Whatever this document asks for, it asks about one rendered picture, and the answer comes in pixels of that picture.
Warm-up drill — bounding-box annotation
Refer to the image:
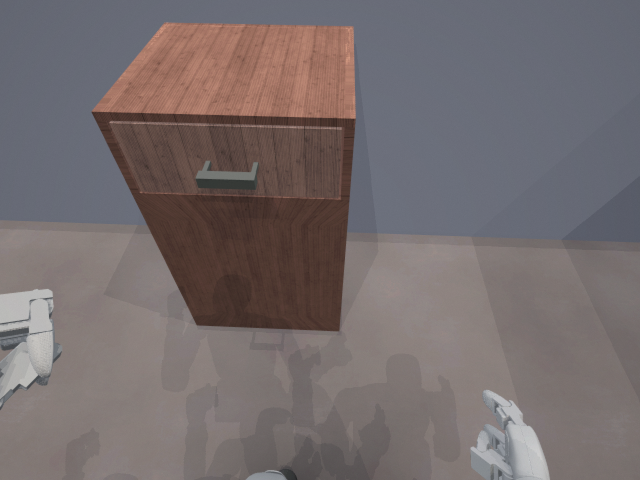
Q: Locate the robot right hand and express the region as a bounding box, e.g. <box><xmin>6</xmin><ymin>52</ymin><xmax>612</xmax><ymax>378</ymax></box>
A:
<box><xmin>471</xmin><ymin>390</ymin><xmax>550</xmax><ymax>480</ymax></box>

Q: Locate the cabinet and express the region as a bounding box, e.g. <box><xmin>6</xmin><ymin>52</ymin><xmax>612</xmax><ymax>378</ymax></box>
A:
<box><xmin>91</xmin><ymin>23</ymin><xmax>356</xmax><ymax>331</ymax></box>

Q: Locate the drawer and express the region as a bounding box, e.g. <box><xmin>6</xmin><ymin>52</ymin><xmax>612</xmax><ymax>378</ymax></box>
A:
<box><xmin>109</xmin><ymin>121</ymin><xmax>342</xmax><ymax>198</ymax></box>

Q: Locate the handle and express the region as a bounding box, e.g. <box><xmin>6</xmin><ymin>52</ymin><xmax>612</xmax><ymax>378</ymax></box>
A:
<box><xmin>195</xmin><ymin>161</ymin><xmax>259</xmax><ymax>190</ymax></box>

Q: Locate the robot left hand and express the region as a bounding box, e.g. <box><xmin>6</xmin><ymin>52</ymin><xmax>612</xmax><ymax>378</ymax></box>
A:
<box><xmin>0</xmin><ymin>289</ymin><xmax>62</xmax><ymax>410</ymax></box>

